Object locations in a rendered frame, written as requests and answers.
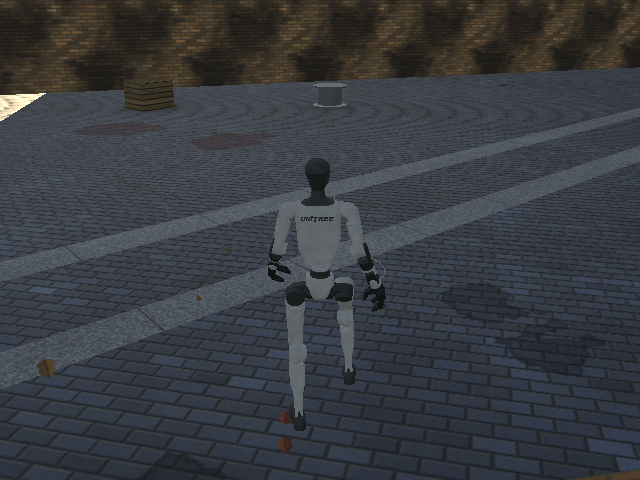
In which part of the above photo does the left robot forearm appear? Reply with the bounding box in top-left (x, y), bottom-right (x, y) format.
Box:
top-left (268, 240), bottom-right (283, 270)

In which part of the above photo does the robot torso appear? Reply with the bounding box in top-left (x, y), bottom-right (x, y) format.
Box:
top-left (295, 196), bottom-right (342, 300)

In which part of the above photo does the robot left hand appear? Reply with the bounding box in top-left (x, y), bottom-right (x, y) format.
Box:
top-left (268, 265), bottom-right (291, 282)

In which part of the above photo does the robot left upper arm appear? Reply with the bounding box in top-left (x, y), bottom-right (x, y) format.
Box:
top-left (271, 201), bottom-right (298, 256)

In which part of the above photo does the robot right hand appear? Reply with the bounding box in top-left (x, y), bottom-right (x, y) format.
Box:
top-left (363, 283), bottom-right (386, 312)

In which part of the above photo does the robot right upper arm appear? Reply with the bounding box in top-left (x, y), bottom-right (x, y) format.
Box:
top-left (339, 201), bottom-right (366, 258)

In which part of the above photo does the humanoid robot head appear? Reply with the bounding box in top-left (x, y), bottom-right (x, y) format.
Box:
top-left (301, 158), bottom-right (335, 206)

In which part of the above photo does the right robot forearm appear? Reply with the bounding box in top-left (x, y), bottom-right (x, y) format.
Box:
top-left (357, 242), bottom-right (382, 289)

